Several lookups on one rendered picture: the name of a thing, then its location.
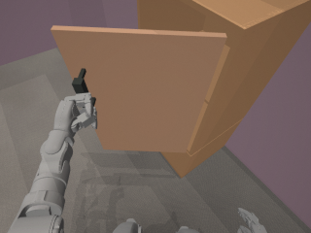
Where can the left robot thigh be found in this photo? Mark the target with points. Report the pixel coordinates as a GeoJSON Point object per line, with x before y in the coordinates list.
{"type": "Point", "coordinates": [129, 227]}

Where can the cupboard door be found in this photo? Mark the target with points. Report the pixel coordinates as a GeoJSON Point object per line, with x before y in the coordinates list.
{"type": "Point", "coordinates": [149, 85]}

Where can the handle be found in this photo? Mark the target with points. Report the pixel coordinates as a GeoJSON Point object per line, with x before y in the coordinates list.
{"type": "Point", "coordinates": [79, 84]}

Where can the robot left shin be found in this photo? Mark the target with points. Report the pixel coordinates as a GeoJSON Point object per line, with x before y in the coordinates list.
{"type": "Point", "coordinates": [131, 220]}

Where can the robot left forearm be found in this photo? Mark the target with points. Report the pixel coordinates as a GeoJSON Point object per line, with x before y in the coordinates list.
{"type": "Point", "coordinates": [46, 196]}

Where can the left robot hand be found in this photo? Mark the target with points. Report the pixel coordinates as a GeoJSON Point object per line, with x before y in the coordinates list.
{"type": "Point", "coordinates": [70, 119]}

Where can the left robot upper arm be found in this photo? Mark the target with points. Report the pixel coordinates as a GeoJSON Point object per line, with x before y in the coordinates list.
{"type": "Point", "coordinates": [39, 224]}

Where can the right robot hand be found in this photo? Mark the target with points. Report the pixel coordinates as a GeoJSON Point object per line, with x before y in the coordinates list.
{"type": "Point", "coordinates": [252, 221]}

